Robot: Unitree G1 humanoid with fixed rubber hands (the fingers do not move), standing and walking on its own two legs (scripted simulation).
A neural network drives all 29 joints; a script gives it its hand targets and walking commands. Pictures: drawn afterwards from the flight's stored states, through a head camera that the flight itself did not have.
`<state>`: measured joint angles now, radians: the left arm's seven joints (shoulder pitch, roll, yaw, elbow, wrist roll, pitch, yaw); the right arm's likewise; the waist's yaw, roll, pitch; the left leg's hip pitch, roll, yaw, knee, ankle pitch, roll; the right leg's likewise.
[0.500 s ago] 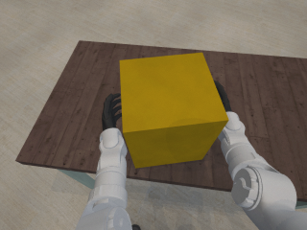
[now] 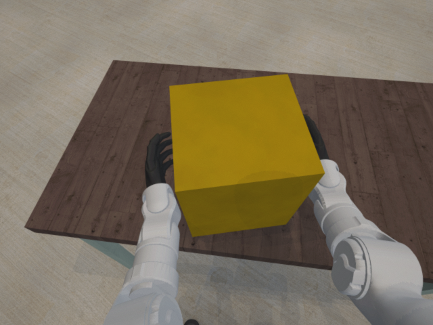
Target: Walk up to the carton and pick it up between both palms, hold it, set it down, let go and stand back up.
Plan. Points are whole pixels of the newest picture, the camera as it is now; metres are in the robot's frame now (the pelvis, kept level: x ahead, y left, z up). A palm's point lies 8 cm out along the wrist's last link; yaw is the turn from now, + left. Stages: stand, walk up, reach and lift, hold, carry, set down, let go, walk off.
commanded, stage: reach and lift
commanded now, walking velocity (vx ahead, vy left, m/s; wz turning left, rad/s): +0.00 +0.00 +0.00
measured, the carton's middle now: (235, 164) +0.43 +0.03 +0.01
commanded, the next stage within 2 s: none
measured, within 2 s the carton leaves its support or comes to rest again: leaves its support in 0.02 s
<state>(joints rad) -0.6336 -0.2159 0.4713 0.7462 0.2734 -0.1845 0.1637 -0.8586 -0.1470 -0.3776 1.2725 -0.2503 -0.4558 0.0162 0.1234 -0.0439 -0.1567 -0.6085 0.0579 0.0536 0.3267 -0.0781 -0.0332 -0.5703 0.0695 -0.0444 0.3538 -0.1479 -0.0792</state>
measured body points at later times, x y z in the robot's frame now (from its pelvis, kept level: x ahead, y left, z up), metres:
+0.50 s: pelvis -0.01 -0.01 +0.00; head +0.07 +0.01 +0.44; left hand +0.38 +0.18 +0.02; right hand +0.45 -0.12 +0.05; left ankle +0.02 +0.14 -0.74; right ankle -0.01 -0.06 -0.74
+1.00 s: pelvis -0.01 +0.00 +0.00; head +0.01 +0.02 +0.45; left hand +0.36 +0.19 +0.06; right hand +0.42 -0.11 +0.08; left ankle +0.02 +0.14 -0.74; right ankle -0.01 -0.06 -0.74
